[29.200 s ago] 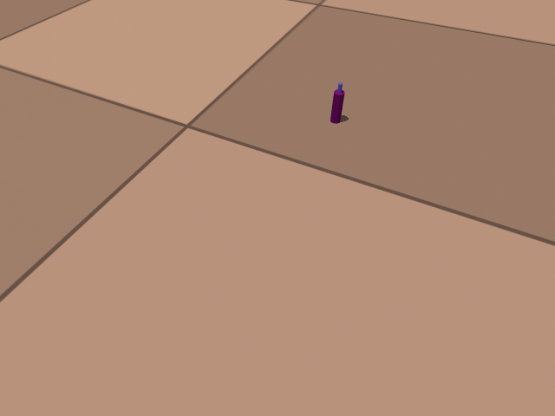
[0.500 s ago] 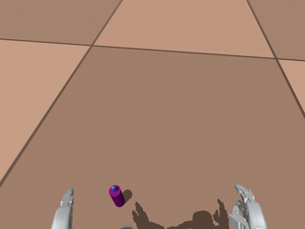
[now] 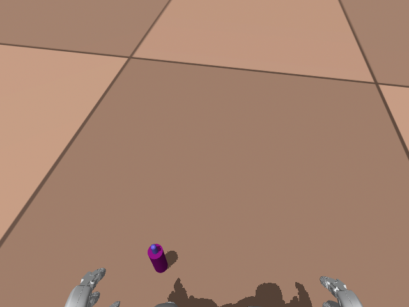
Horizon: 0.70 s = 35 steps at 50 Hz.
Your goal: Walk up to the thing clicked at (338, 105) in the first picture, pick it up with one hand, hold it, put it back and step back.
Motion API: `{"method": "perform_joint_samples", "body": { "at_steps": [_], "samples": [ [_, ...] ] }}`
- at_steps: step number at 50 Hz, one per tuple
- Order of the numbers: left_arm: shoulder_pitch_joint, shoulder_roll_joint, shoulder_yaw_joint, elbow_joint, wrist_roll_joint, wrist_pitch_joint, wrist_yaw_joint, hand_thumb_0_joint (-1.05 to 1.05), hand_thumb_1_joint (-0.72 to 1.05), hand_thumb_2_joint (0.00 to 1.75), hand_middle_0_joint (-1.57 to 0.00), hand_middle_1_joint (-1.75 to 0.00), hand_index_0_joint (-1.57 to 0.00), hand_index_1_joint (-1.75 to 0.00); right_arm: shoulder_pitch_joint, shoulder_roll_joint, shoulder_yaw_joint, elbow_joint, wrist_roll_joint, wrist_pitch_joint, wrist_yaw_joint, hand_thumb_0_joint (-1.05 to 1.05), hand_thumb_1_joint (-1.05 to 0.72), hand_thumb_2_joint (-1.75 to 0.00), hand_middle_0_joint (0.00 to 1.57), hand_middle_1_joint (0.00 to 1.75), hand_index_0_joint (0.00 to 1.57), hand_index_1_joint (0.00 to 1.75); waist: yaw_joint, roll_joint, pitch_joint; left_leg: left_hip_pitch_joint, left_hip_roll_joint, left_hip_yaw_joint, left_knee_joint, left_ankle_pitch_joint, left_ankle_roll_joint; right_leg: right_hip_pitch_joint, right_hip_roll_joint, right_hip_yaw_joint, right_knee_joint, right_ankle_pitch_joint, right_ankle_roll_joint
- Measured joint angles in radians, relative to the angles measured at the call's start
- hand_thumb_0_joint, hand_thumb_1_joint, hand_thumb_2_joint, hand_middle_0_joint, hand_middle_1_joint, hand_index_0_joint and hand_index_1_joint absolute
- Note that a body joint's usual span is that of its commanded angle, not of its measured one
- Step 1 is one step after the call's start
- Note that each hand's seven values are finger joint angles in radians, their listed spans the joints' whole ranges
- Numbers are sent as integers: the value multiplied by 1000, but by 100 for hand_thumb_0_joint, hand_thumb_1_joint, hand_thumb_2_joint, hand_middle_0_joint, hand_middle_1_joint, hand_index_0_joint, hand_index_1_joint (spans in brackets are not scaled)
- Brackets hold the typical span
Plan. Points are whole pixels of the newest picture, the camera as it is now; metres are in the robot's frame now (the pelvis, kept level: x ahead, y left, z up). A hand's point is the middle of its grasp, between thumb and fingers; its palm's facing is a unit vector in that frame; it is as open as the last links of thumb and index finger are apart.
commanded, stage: stand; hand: left
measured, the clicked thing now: (157, 256) +0.41 +0.21 -0.61
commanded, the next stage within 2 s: none
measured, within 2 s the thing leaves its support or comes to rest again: neither
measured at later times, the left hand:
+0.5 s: hand out of the picture +0.06 +0.26 -0.12, palm faces -0.01 -0.94 -0.34, open 7.4 cm
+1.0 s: hand out of the picture +0.05 +0.25 -0.12, palm faces -0.02 -0.94 -0.35, open 7.4 cm
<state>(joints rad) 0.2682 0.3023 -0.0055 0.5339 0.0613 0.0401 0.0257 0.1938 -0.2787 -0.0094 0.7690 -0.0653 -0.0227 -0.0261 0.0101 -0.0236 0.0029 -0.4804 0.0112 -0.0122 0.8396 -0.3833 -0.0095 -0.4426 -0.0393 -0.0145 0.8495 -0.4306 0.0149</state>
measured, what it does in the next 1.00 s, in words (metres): stands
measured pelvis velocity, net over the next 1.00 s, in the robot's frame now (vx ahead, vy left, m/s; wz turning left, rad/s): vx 0.00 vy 0.01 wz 0.00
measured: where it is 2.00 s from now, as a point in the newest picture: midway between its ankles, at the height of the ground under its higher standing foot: outside the picture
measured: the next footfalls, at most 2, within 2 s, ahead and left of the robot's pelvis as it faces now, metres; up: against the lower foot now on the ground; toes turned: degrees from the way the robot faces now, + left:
none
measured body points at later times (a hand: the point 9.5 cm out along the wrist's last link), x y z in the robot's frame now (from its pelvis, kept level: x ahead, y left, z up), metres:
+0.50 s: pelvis +0.00 +0.02 +0.04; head +0.00 +0.02 +0.49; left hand +0.06 +0.31 -0.10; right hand +0.08 -0.26 -0.10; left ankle +0.03 +0.13 -0.70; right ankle +0.01 -0.13 -0.70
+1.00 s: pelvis +0.00 +0.01 +0.05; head +0.00 +0.00 +0.49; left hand +0.05 +0.30 -0.09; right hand +0.05 -0.29 -0.10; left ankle +0.03 +0.13 -0.70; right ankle +0.01 -0.13 -0.70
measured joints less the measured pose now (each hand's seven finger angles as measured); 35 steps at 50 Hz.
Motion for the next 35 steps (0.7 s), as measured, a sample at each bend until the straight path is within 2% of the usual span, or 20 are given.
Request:
{"method": "perform_joint_samples", "body": {
  "at_steps": [5,11,24,35],
  "samples": [
    [-2,24,18,166,-11,-26,-5,1,73,86,-20,-30,-20,-29,19,-31,-30,74,9,11,17,1,-91,-90,20,30,21,30,-3,4,16,66,-2,6,-68,23,6,69,-2,3,-79,31,10],
    [-12,31,23,305,-23,-37,2,1,85,89,-20,-30,-20,-30,21,-39,-35,155,18,20,16,1,-91,-90,20,30,20,29,0,15,36,138,-6,7,-151,58,13,148,-6,2,-177,75,19],
    [-65,14,5,497,-37,-39,-1,1,90,90,-20,-30,-20,-30,-32,-10,-6,278,34,23,17,0,-91,-90,20,30,21,30,5,28,53,277,-19,15,-360,166,20,284,-17,4,-383,184,30],
    [-98,18,5,582,-35,-47,-6,1,90,90,-20,-30,-20,-30,-57,-32,-13,338,41,24,19,0,-91,-90,20,30,21,30,1,37,60,324,-17,10,-449,221,14,327,-15,-2,-461,231,27]
  ]
}}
